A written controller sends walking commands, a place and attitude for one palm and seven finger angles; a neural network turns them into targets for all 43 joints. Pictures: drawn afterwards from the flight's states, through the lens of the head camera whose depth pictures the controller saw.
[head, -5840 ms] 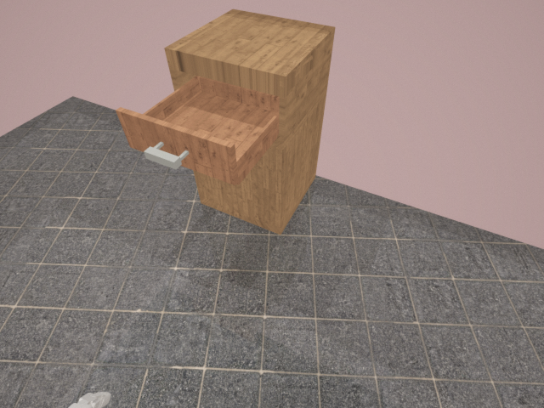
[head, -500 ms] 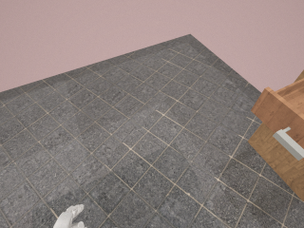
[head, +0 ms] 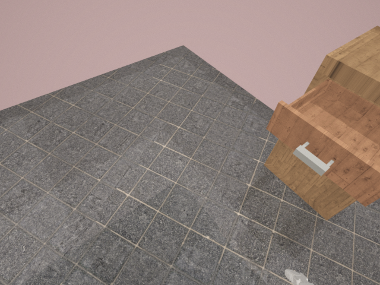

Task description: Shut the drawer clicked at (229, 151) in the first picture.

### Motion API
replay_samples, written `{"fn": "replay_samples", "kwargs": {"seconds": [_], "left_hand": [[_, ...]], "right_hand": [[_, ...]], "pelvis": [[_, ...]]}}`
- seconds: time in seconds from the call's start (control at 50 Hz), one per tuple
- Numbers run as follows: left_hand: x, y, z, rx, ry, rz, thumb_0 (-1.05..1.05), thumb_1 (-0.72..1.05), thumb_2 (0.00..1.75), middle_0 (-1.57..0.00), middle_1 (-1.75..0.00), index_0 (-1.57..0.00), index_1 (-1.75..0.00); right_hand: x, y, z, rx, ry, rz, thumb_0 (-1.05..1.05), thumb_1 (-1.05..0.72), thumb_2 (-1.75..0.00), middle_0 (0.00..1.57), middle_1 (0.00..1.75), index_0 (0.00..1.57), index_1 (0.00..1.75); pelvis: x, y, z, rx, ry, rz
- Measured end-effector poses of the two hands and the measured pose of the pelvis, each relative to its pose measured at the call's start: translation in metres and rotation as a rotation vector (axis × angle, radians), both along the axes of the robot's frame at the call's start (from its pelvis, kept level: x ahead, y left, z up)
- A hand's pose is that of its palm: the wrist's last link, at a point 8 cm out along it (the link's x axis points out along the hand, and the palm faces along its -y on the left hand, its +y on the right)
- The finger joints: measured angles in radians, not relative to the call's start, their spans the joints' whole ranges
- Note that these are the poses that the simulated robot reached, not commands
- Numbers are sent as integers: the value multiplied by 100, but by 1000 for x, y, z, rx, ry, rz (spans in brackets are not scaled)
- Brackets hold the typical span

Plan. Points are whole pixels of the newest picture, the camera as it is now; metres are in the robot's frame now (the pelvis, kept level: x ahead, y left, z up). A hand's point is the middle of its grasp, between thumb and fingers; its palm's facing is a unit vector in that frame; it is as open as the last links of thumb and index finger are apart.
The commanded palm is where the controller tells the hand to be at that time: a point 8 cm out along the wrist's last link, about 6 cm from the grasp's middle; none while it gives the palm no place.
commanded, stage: turn to face it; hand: left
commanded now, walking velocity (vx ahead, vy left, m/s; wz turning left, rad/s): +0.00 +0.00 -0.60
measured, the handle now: (314, 156) +0.54 -0.37 -0.13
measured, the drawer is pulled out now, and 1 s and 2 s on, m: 0.29 0.29 0.29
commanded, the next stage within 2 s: take the last steps up to it in 1.12 s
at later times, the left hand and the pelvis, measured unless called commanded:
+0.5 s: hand (138, 275) +0.16 +0.13 -0.14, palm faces -0.30 -0.91 -0.28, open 7.4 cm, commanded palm none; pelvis -0.02 -0.03 +0.00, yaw -19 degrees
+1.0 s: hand (133, 267) +0.18 +0.15 -0.16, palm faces -0.54 -0.81 -0.21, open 7.4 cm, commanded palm none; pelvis -0.01 +0.02 +0.01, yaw -36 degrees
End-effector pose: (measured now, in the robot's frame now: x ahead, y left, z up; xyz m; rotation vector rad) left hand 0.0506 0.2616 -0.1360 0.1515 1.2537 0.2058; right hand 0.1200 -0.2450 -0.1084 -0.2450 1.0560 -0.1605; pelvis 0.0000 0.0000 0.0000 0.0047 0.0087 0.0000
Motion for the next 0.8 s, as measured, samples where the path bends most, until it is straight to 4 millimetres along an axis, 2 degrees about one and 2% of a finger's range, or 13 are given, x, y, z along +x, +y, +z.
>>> {"fn": "replay_samples", "kwargs": {"seconds": [0.12, 0.22, 0.3, 0.4, 0.46, 0.52, 0.62, 0.72, 0.8], "left_hand": [[6, 13, 5, -10, 38, -69, 1, 91, 90, -20, -30, -20, -30], [23, 6, 10, -6, 58, -143, 1, 91, 90, -20, -30, -20, -30], [51, -16, 13, 2, 41, -238, 1, 91, 90, -20, -30, -20, -30], [96, -58, 14, 33, -69, -369, 1, 91, 90, -20, -30, -20, -30], [110, -78, 22, 40, -125, -406, 1, 91, 90, -20, -30, -20, -30], [115, -90, 30, 41, -135, -437, 1, 91, 90, -20, -30, -20, -30], [120, -98, 31, 28, -122, -501, 1, 90, 90, -21, -30, -20, -30], [126, -92, 22, 8, -102, -547, 1, 90, 90, -21, -30, -20, -30], [137, -78, 6, -12, -84, -570, 1, 90, 90, -21, -30, -20, -30]], "right_hand": [[-33, 7, 9, -6, 32, -63, 0, -90, -89, 20, 30, 20, 30], [-68, 2, 5, 16, 71, -157, 0, -90, -89, 20, 30, 21, 30], [-106, -11, -6, 41, 117, -251, 0, -90, -89, 20, 30, 21, 30], [-161, -38, -34, 72, 184, -365, 0, -90, -89, 20, 30, 21, 30], [-184, -50, -38, 63, 238, -414, 1, -90, -89, 20, 30, 20, 30], [-193, -56, -31, 56, 234, -449, 1, -91, -90, 20, 30, 20, 30], [-192, -57, -19, 49, 164, -491, 1, -91, -90, 20, 29, 20, 30], [-183, -46, -10, 32, 102, -525, 1, -91, -90, 20, 29, 20, 30], [-181, -28, -5, -3, 55, -554, 0, -91, -90, 20, 30, 20, 30]], "pelvis": [[-4, 9, 9, -15, -10, -84], [-4, 7, 12, -30, -8, -152], [-7, -2, 10, -30, -6, -214], [-12, -25, -6, -14, -5, -280], [-16, -30, -5, -18, -13, -302], [-18, -33, 2, -7, -19, -336], [-19, -31, 7, 4, -20, -393], [-18, -18, 6, -2, -16, -460], [-12, -1, -2, -20, -6, -506]]}}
